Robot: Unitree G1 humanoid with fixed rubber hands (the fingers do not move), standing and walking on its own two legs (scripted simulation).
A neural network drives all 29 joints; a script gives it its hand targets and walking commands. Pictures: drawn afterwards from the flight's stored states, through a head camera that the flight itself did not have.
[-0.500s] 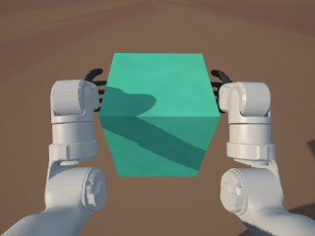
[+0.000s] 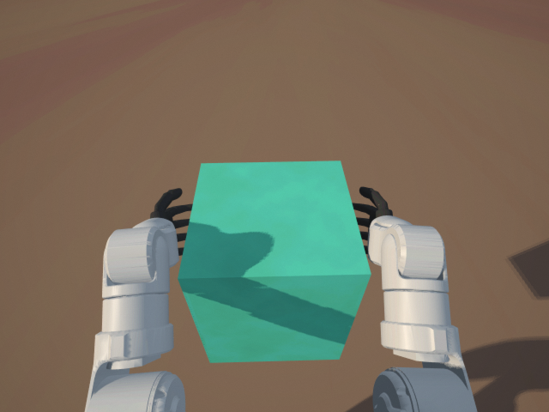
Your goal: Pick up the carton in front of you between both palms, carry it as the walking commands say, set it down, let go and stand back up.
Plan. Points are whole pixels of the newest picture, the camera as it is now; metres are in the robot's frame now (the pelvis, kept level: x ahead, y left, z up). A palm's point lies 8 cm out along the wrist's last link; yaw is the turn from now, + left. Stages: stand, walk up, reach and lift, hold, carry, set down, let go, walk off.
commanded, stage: carry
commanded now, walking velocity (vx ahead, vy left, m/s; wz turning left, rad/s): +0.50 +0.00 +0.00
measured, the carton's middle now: (272, 265) +0.34 +0.00 +0.02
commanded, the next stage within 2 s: none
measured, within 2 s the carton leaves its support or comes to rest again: neither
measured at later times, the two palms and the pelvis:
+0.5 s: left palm (207, 141) +0.55 +0.12 +0.09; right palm (366, 138) +0.58 -0.18 +0.08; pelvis +0.31 -0.04 +0.00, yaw +4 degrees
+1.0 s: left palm (201, 67) +0.87 +0.17 +0.07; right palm (322, 68) +0.86 -0.13 +0.07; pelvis +0.60 +0.03 +0.00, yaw -1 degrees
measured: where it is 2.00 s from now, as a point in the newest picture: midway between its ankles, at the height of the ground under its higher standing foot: (266, 244)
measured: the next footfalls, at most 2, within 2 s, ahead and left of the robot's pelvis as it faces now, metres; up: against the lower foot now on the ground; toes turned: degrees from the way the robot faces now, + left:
right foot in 0.34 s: +0.40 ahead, -0.12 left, +0.00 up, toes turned -9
left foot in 0.84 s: +0.68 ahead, +0.12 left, +0.00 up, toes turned +13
